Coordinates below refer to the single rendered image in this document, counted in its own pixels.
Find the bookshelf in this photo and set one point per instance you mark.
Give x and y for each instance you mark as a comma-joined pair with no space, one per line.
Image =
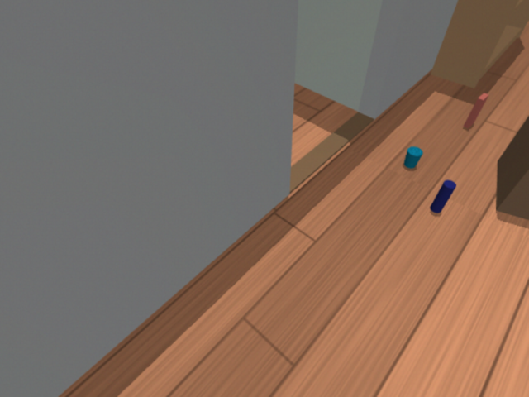
478,34

